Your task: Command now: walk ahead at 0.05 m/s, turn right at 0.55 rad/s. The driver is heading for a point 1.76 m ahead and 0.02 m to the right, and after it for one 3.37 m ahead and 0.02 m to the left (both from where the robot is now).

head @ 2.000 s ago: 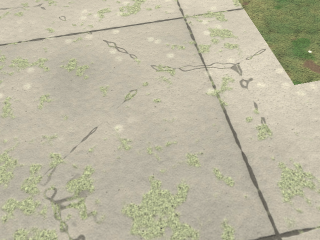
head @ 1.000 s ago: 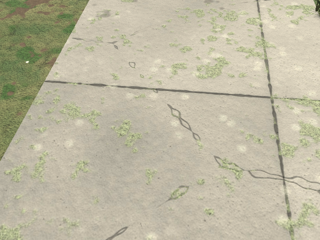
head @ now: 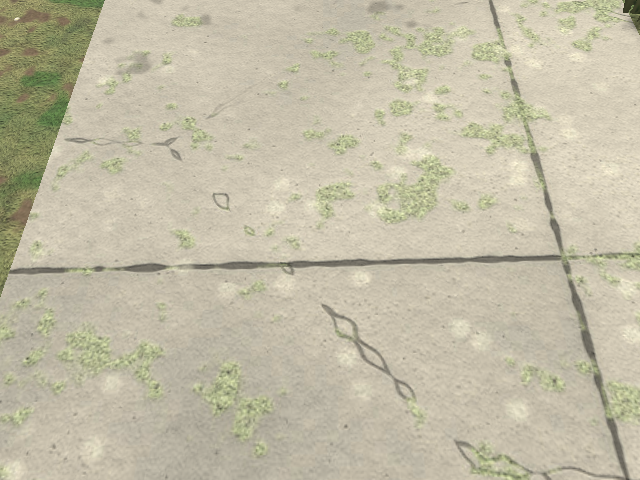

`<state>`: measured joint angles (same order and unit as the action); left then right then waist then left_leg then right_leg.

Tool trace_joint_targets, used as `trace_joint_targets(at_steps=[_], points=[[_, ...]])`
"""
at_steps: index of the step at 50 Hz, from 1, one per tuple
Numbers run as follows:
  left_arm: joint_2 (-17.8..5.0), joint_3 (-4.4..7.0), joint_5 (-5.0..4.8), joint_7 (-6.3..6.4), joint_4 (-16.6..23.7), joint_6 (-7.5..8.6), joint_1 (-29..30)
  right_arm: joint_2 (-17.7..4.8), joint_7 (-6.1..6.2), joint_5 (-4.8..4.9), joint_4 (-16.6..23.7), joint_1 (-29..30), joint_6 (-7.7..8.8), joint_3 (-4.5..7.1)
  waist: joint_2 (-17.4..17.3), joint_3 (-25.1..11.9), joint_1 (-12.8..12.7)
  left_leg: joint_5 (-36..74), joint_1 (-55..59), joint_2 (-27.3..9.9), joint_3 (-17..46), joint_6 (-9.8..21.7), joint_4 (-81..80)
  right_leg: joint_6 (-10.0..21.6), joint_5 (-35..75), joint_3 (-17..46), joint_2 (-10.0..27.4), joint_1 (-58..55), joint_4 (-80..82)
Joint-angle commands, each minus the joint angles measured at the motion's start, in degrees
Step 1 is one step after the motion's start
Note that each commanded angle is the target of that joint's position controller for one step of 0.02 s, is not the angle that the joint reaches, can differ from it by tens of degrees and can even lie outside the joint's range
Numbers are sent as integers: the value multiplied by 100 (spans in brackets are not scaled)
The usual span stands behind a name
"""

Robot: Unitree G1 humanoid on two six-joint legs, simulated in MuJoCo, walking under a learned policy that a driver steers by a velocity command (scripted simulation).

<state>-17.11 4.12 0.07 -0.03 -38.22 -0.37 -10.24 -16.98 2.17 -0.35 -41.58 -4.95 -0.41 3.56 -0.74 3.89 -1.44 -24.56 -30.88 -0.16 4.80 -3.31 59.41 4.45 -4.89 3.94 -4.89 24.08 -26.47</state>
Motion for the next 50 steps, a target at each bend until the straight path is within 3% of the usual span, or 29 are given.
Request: trace_joint_targets(at_steps=[1, 5, 8, 11, 12, 13, 14, 15, 16, 17, 18, 20, 21, 23, 25, 27, 29, 30, 31, 32, 33, 34, 37, 41, 43, 46, 48, 49, 50], points=[[-972, 286, -18, 149, 468, -2, 92, -394, 55, -6, 166, -472, 16, 112, 666, -1232, 174, 352, 247, 51, 39, -148, -635, 914, 363, 1648, 1308, -894, 817], [-970, 300, -19, 198, 558, -113, 199, -433, 16, 28, 204, -301, 54, 124, 896, -1127, 72, 621, 510, 125, 97, -168, -1339, 770, -785, 1964, 1178, -691, 853], [-941, 300, -31, 175, 592, -175, 176, -480, -51, 60, 227, -301, 159, 148, 1024, -1084, 15, 536, 731, 194, 103, -67, -1976, 717, -730, 2322, 1188, -864, 698], [-857, 271, -124, 190, 644, -248, 280, -547, -132, 66, 99, -742, 256, 216, 980, -1039, 290, 1328, 1672, 132, -26, 190, -3571, 416, -550, 2355, 905, -676, 259], [-615, 196, -103, 194, 645, -253, 85, -906, -119, -37, 97, -905, 252, 303, 358, -1110, 225, 1434, 2206, -788, 688, 509, -4000, 95, -1344, 1883, 550, -219, -478], [-457, 167, -118, 173, 801, -207, -41, -1425, -94, -192, 106, -707, 178, 405, -1414, -805, -112, 2256, 2312, -1852, 2087, 1352, -4294, -263, -2658, 606, -459, 889, -1571], [-904, 289, 11, 166, 741, -113, 5, -1115, -98, -294, 260, -562, 193, 346, -1425, -804, 90, 2537, 1964, -2313, 2680, 1915, -4376, -524, -3069, 608, -234, 996, -2993], [-1086, 375, -31, 150, 588, -106, -95, -850, -68, -228, 368, -307, 203, 262, -918, -769, 4, 2615, 1871, -2048, 2178, 1812, -4242, -587, -2734, 722, -146, 922, -3635], [-981, 369, -45, 167, 424, -156, -224, -701, -57, -116, 393, -97, 198, 219, -644, -679, -85, 2642, 1875, -1653, 1603, 1544, -4094, -689, -2444, 658, -124, 903, -3904], [-838, 332, -19, 194, 357, -207, -273, -599, -51, -12, 393, -72, 196, 179, -613, -636, -42, 2712, 2013, -1464, 1324, 1421, -4011, -783, -2210, 651, -117, 1004, -4127], [-656, 275, -27, 192, 334, -239, -275, -545, -43, 21, 363, -129, 182, 136, -607, -605, -9, 2983, 2049, -1360, 1112, 1421, -3973, -858, -2104, 626, -121, 977, -4223], [-447, 180, -81, 182, 409, -234, -61, -501, -41, -6, 296, -296, 135, 110, -748, -611, 101, 3175, 2234, -1155, 747, 1439, -3956, -956, -1961, 377, -57, 832, -3661], [-340, 122, -81, 172, 433, -218, 19, -450, -36, -13, 241, -457, 125, 95, -807, -765, 186, 2515, 2468, -1100, 686, 1407, -4017, -973, -1840, 257, 98, 732, -3073], [-157, 4, -61, 105, 508, -185, 288, -605, -40, 36, 156, -631, 93, 125, -1148, -710, 397, 755, 2336, -1016, 729, 1372, -4337, -946, -1880, -181, 309, 196, -1956], [-311, 15, -111, 58, 555, -115, 449, -953, -53, 64, 97, -853, 52, 213, -1320, -456, 543, 80, 2092, -1172, 981, 1468, -4506, -826, -2247, -498, 261, -196, -1275], [-409, 42, -133, 31, 397, -4, 207, -1026, -77, 151, 48, -944, 49, 222, -1064, -331, 436, -168, 1879, -1229, 1077, 1481, -4493, -560, -1610, -609, 230, -772, -212], [-374, 48, -120, 27, 126, 101, -266, -863, -105, 199, -14, -929, 99, 154, -780, -305, 147, 61, 1288, -1085, 920, 1297, -4246, -221, -902, -562, 274, -1893, 742], [-459, 65, -110, 61, 13, 141, -747, -529, -146, 129, 31, -761, 182, 44, -528, -582, -86, 212, 692, -868, 641, 1018, -3662, -43, -905, 6, 742, -2823, 750], [-894, 161, -46, 114, -118, 150, -1342, 19, -214, -2, 238, -474, 314, -104, 697, -932, -246, 5, -428, -170, -332, 562, -2050, 342, -1058, 1422, 1754, -3764, 777], [-1323, 304, -15, 42, -194, 186, -1529, -339, -208, 103, 547, -28, 442, -31, 1479, -488, -440, -789, -1312, 38, -609, 416, -1306, 1111, -1810, 2763, 2619, -3268, 1361], [-987, 214, -9, 37, -174, 285, -1408, -721, -216, 186, 554, 112, 502, 105, 1079, -4, -443, -747, -1774, -279, -316, 380, -481, 1299, -2286, 2891, 2622, -3112, 1564], [-728, 128, -11, 44, -188, 354, -1294, -758, -262, 230, 467, -1, 531, 138, 1023, 155, -335, -374, -2024, -406, -220, 437, -168, 1146, -2494, 2560, 2395, -3119, 1641], [-581, 57, -43, 50, -161, 390, -1033, -554, -372, 133, 373, -11, 595, 110, 811, 268, -181, 741, -2072, -606, -287, 412, -326, 853, -1230, 1634, 1985, -2952, 1861], [-700, 96, -63, 59, -195, 371, -1024, -140, -498, 102, 451, 338, 617, -68, 757, 106, -242, 1959, -746, -365, -635, 197, -1762, 667, -53, 490, 1494, -2074, 1895], [-851, 141, -97, 51, -286, 390, -1221, -191, -527, 137, 540, 552, 597, -86, 768, 150, -296, 2266, -206, -237, -669, 213, -2267, 638, -105, 429, 1591, -1796, 1928], [-973, 190, -164, 46, -399, 410, -1267, -436, -548, 176, 609, 536, 575, -32, 754, 255, -136, 2263, 70, -236, -519, 433, -2655, 543, -21, 505, 1913, -1980, 1869], [-1049, 211, -146, 54, -441, 374, -1208, -629, -516, 155, 542, 167, 570, 52, 752, 22, 147, 2023, 647, -75, -653, 637, -2795, 389, 1222, 370, 1915, -2217, 1308], [-994, 187, -122, 65, -463, 345, -1213, -793, -467, 136, 368, -443, 552, 153, 664, -405, 472, 1913, 1490, 94, -796, 781, -2841, 249, 2198, 121, 1696, -2164, 456], [-814, 108, -59, 90, -460, 324, -1309, -1001, -407, 144, 137, -1346, 529, 263, 537, -1042, 875, 1858, 2830, -34, -671, 951, -2712, 53, 2300, -128, 1411, -1604, -806]])
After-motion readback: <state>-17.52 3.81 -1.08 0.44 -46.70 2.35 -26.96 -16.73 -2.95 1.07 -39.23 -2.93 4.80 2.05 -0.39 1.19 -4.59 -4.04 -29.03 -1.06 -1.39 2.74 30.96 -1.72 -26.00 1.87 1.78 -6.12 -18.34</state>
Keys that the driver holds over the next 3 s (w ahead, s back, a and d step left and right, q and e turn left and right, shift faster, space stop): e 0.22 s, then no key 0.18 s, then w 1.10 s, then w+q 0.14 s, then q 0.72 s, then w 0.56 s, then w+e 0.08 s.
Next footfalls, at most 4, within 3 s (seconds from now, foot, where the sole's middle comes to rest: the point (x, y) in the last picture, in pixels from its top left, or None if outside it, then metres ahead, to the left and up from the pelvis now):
0.24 left None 0.12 0.16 -0.77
0.60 right None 0.03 -0.07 -0.77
1.00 left None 0.40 0.11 -0.77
1.56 right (449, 368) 0.65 -0.20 -0.77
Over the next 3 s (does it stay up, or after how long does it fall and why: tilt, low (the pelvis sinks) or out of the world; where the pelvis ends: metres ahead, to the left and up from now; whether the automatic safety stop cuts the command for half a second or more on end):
stays up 0.94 -0.02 0.00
